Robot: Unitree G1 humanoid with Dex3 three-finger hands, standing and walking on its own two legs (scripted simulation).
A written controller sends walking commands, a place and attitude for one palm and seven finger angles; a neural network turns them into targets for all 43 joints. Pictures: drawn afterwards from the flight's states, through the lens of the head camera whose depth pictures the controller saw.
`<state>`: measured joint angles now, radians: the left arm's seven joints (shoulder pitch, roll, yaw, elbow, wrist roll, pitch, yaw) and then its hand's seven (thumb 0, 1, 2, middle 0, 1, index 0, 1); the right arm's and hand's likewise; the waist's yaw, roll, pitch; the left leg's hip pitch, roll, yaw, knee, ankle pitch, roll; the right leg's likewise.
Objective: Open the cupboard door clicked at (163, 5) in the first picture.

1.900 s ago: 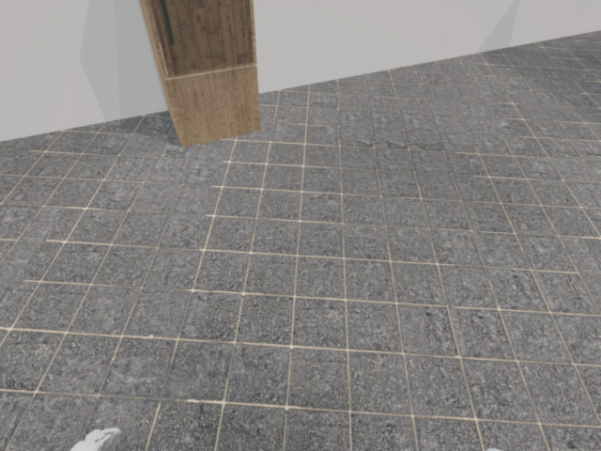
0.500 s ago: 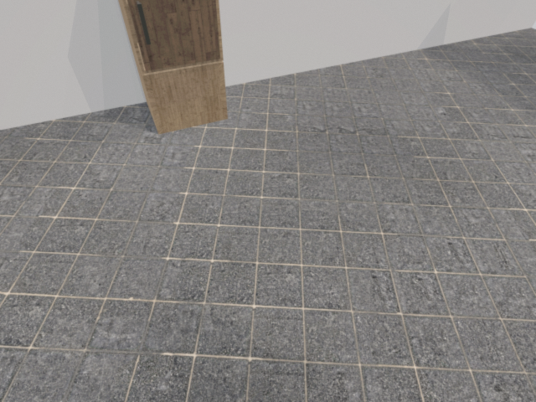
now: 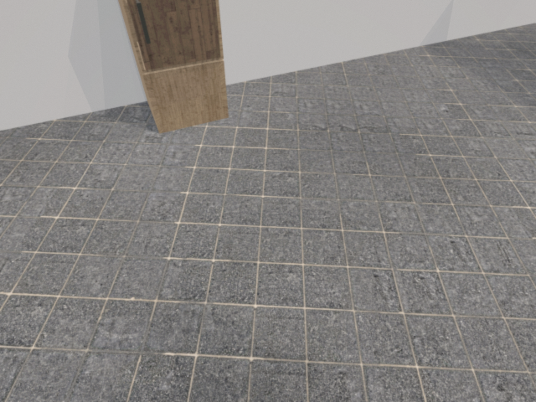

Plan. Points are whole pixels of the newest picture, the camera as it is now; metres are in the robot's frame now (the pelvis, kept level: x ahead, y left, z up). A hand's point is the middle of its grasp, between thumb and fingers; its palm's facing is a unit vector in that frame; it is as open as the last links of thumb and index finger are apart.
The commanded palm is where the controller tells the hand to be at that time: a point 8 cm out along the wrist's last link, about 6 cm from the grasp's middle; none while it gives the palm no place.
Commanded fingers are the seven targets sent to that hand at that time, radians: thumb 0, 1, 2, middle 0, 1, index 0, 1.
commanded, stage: look at it before walking up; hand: left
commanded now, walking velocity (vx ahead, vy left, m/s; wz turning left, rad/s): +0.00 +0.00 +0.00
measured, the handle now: (142, 22) +1.69 +0.69 -0.11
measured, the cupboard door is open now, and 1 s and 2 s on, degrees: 0 0 0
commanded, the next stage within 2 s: walk to a spot facing it in 0.14 s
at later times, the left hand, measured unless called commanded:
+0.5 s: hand out of the picture +0.04 +0.22 -0.18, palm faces +0.04 -0.97 -0.22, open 7.3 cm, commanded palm none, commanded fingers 0.00 0.90 0.90 -0.20 -0.30 -0.20 -0.30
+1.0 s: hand (186, 303) +0.34 +0.20 -0.19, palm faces +0.00 -0.99 -0.15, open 7.3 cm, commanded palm none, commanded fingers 0.00 0.90 0.90 -0.20 -0.30 -0.20 -0.30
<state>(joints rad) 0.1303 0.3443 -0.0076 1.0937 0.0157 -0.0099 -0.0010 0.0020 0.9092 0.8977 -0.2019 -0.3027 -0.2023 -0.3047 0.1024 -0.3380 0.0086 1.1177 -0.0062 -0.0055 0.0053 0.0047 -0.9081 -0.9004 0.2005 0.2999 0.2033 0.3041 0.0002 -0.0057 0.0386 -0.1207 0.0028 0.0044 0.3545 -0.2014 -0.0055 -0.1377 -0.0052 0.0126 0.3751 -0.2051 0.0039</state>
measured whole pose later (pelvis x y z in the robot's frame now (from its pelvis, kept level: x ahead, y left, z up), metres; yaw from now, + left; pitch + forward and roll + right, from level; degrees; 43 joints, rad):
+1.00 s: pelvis +0.24 +0.02 -0.03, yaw +4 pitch +1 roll +0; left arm 0.09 0.17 0.04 1.01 0.02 -0.03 -0.02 0.00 0.91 0.90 -0.20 -0.30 -0.20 -0.30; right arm 0.54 -0.08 -0.01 1.21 -0.02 -0.07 -0.03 0.00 -0.91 -0.90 0.20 0.30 0.20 0.30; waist -0.07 0.00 0.09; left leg 0.16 0.01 0.05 0.31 -0.47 0.01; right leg -0.51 -0.05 -0.14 0.64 -0.18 -0.02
